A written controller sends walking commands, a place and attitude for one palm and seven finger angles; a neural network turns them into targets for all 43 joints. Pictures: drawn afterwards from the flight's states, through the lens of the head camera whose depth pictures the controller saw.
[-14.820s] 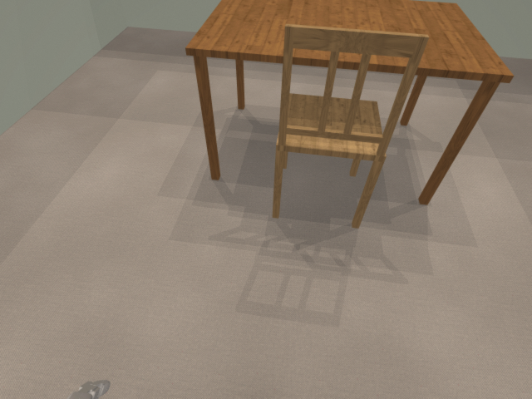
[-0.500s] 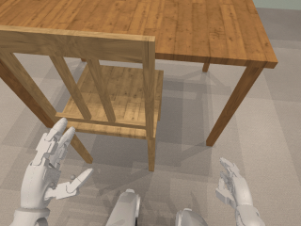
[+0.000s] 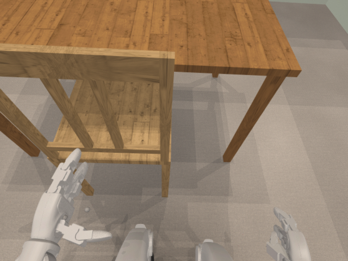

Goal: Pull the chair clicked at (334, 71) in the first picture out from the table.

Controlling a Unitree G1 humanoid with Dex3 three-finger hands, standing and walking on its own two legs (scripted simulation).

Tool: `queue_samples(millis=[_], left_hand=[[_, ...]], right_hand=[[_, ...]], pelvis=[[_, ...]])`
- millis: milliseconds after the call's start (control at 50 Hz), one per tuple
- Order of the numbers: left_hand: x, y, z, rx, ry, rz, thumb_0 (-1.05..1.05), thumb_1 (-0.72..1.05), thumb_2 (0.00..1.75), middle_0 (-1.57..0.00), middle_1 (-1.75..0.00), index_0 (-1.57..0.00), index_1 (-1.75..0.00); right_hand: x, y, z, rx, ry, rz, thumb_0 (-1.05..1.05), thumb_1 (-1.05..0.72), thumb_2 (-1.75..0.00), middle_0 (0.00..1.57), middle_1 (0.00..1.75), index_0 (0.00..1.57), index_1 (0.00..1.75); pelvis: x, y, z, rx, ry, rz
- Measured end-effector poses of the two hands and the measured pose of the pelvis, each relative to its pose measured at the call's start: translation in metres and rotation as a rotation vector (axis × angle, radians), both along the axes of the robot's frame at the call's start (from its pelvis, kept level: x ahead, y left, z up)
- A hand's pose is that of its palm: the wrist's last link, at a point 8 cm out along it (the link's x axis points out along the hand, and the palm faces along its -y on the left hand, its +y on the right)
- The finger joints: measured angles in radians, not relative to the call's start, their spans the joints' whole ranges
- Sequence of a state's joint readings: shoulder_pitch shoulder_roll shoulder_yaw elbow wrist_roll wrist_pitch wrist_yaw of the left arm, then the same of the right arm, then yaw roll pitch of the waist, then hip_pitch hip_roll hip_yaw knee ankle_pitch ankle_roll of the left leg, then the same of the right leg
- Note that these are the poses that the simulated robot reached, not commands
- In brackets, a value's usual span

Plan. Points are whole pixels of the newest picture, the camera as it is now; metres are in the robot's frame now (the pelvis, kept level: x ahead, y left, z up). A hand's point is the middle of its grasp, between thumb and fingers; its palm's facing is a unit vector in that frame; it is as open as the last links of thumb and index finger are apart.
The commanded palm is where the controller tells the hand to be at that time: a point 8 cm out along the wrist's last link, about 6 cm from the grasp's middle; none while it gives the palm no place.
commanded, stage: raise the hand toward the chair's back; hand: left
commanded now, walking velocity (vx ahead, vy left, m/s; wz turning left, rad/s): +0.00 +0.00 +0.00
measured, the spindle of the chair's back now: (72, 118) +0.44 +0.28 +0.01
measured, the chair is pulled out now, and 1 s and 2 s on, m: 0.00 0.00 0.00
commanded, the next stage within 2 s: aim the fingers beside a spindle in 0.94 s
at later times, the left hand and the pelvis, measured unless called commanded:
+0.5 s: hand (50, 189) +0.24 +0.24 +0.07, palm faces +0.05 -1.00 -0.06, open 16.9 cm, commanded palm +0.22 +0.29 +0.07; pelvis +0.00 +0.03 +0.01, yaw +1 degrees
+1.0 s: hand (73, 192) +0.24 +0.21 +0.06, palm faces +0.02 -1.00 -0.04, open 16.9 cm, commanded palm +0.23 +0.27 +0.07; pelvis +0.01 +0.01 +0.02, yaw +1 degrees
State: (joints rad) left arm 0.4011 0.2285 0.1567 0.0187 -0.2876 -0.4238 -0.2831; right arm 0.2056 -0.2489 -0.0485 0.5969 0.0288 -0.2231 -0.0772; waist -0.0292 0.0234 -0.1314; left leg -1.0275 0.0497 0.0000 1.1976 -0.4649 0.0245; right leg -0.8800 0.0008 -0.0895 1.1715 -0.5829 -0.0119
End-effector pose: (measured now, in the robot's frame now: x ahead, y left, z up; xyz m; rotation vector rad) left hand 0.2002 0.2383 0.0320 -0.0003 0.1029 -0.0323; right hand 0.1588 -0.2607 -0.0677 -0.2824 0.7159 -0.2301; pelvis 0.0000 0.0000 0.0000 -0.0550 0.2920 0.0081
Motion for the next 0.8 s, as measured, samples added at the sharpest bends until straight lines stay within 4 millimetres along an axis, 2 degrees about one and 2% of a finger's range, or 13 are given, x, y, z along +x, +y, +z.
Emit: queue_samples(millis=[100,140,220,280,320,420,460,520,620,700,800], left_hand=[[0.004,0.021,0.035,0.031,-0.148,0.102,0.00,-0.37,0.36,-0.08,-0.10,-0.08,-0.10],[0.005,0.029,0.039,0.044,-0.160,0.118,0.00,-0.40,0.35,-0.07,-0.10,-0.07,-0.10],[0.004,0.035,0.022,0.034,-0.056,0.076,0.00,-0.45,0.32,-0.06,-0.09,-0.06,-0.09],[0.003,0.035,0.010,0.014,0.018,0.040,-0.01,-0.47,0.32,-0.06,-0.08,-0.06,-0.09],[0.002,0.037,0.013,0.014,0.009,0.039,-0.01,-0.48,0.31,-0.06,-0.08,-0.06,-0.09],[0.009,0.051,0.039,0.051,-0.135,0.087,-0.01,-0.49,0.31,-0.06,-0.08,-0.06,-0.08],[0.014,0.056,0.044,0.067,-0.157,0.092,-0.01,-0.50,0.31,-0.06,-0.08,-0.06,-0.08],[0.021,0.059,0.036,0.062,-0.104,0.069,-0.01,-0.50,0.30,-0.06,-0.08,-0.06,-0.08],[0.021,0.048,0.019,0.025,0.025,0.024,-0.01,-0.50,0.30,-0.06,-0.08,-0.06,-0.08],[0.018,0.044,0.030,0.039,-0.037,0.051,-0.01,-0.50,0.30,-0.06,-0.08,-0.06,-0.08],[0.023,0.045,0.039,0.072,-0.126,0.093,-0.01,-0.50,0.30,-0.06,-0.08,-0.06,-0.08]], right_hand=[[0.023,0.032,0.012,0.038,-0.060,0.070,0.01,-0.90,-0.90,0.20,0.30,0.20,0.30],[0.030,0.045,0.014,0.059,-0.071,0.102,0.01,-0.90,-0.90,0.20,0.30,0.20,0.30],[0.038,0.065,0.017,0.085,-0.079,0.146,0.01,-0.90,-0.90,0.20,0.30,0.20,0.30],[0.037,0.072,0.019,0.081,-0.074,0.159,0.01,-0.90,-0.90,0.20,0.30,0.20,0.30],[0.033,0.073,0.021,0.069,-0.065,0.161,0.01,-0.90,-0.90,0.20,0.30,0.20,0.30],[0.021,0.069,0.019,0.045,-0.022,0.154,0.01,-0.90,-0.90,0.20,0.30,0.20,0.30],[0.015,0.066,0.017,0.042,-0.002,0.147,0.01,-0.90,-0.90,0.20,0.30,0.20,0.30],[0.006,0.060,0.014,0.043,0.023,0.121,0.01,-0.90,-0.90,0.20,0.30,0.20,0.30],[-0.006,0.050,0.019,0.036,0.033,0.073,0.01,-0.90,-0.90,0.20,0.30,0.20,0.30],[-0.009,0.043,0.022,0.021,0.033,0.066,0.01,-0.90,-0.90,0.20,0.30,0.20,0.30],[-0.005,0.039,0.015,0.026,0.044,0.089,0.01,-0.90,-0.90,0.20,0.30,0.20,0.30]], pelvis=[[0.002,0.009,0.005,-0.010,-0.015,0.009],[0.002,0.013,0.006,-0.014,-0.018,0.014],[0.000,0.019,0.007,-0.021,-0.024,0.020],[0.000,0.023,0.009,-0.025,-0.029,0.020],[0.000,0.025,0.010,-0.026,-0.031,0.019],[0.000,0.028,0.011,-0.031,-0.036,0.021],[0.000,0.028,0.011,-0.032,-0.035,0.023],[-0.001,0.029,0.011,-0.031,-0.035,0.021],[0.001,0.029,0.016,-0.026,-0.037,0.011],[0.003,0.026,0.018,-0.020,-0.037,0.007],[0.003,0.021,0.014,-0.018,-0.029,0.014]])
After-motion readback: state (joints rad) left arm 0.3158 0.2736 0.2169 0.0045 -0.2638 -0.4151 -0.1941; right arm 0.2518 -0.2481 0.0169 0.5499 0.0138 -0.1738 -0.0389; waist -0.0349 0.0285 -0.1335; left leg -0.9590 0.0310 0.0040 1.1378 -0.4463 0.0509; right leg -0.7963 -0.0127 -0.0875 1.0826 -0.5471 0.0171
